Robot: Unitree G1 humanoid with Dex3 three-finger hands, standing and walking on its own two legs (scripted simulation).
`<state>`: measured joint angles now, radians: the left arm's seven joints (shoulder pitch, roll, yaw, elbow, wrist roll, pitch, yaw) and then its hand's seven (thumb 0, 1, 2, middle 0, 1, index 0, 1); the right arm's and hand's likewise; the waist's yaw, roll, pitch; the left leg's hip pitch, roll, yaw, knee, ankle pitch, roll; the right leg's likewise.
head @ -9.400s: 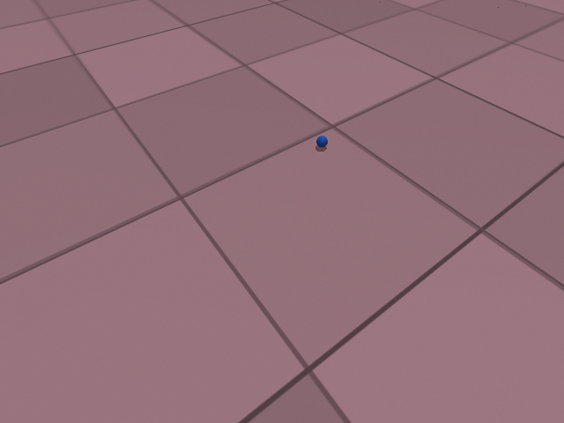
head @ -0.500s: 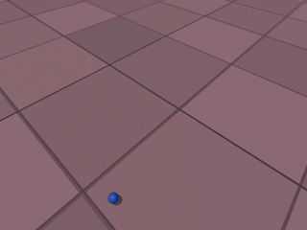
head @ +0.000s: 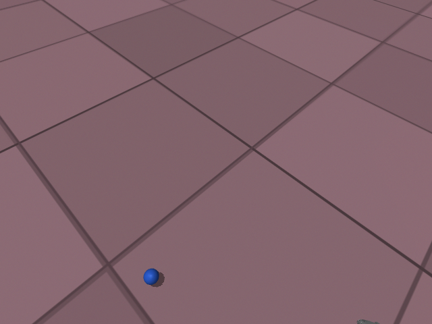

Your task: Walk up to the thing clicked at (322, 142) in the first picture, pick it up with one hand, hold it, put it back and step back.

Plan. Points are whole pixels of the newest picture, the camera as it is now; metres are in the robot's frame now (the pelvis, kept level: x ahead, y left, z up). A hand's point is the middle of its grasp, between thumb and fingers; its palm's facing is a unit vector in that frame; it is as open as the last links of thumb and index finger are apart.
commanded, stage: walk up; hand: left
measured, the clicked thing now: (151, 276) +0.39 +0.27 -0.74
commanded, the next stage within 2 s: stand in 1.34 s
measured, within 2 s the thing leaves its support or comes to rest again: neither
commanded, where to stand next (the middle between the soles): +0.02 +0.01 m, yaw +3 degrees
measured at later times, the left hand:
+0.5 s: hand out of the picture +0.13 +0.25 -0.14, palm faces +0.03 -0.92 -0.38, open 7.4 cm
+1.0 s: hand out of the picture +0.09 +0.25 -0.14, palm faces +0.05 -0.93 -0.37, open 7.4 cm
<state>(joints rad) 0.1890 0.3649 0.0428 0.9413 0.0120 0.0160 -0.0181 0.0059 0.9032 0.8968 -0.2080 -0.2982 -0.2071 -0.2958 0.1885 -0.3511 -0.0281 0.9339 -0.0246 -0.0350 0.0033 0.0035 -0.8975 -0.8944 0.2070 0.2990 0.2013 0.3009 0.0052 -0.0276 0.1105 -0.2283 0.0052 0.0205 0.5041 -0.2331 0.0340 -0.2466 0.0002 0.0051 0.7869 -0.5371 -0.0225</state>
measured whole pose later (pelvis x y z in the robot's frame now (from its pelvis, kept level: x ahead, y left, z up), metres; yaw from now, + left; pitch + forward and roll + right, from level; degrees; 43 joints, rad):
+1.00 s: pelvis +0.03 -0.01 +0.01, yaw +3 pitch -3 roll +0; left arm 0.10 0.36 0.02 1.13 0.02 -0.02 0.00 0.00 0.90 0.90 -0.21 -0.30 -0.21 -0.30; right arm 0.09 -0.36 -0.02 1.10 -0.01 0.02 0.02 0.00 -0.90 -0.89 0.20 0.30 0.20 0.30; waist 0.01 0.02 0.07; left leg -0.12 -0.01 -0.05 0.37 -0.20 0.00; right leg -0.08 -0.05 -0.05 0.33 -0.20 0.04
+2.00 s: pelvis +0.02 -0.03 +0.01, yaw +3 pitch -2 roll +0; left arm 0.12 0.35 0.00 1.12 0.01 -0.02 0.00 0.00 0.90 0.90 -0.21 -0.30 -0.21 -0.30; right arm 0.11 -0.36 -0.01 1.13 -0.01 0.00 0.01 0.00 -0.90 -0.89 0.20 0.30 0.20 0.30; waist 0.00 0.01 0.06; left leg -0.11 0.02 -0.05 0.32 -0.17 -0.03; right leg -0.09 -0.02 -0.05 0.31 -0.18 0.01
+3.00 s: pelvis +0.02 -0.04 +0.01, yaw +2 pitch -2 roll +0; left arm 0.12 0.35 0.00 1.12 0.01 -0.01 -0.01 0.00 0.90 0.90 -0.21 -0.30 -0.21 -0.30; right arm 0.12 -0.36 0.00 1.13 -0.01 0.00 0.00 0.00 -0.90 -0.89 0.20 0.30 0.20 0.30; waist 0.00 0.01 0.06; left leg -0.11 0.03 -0.03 0.32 -0.17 -0.04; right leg -0.11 -0.01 -0.04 0.33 -0.19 0.00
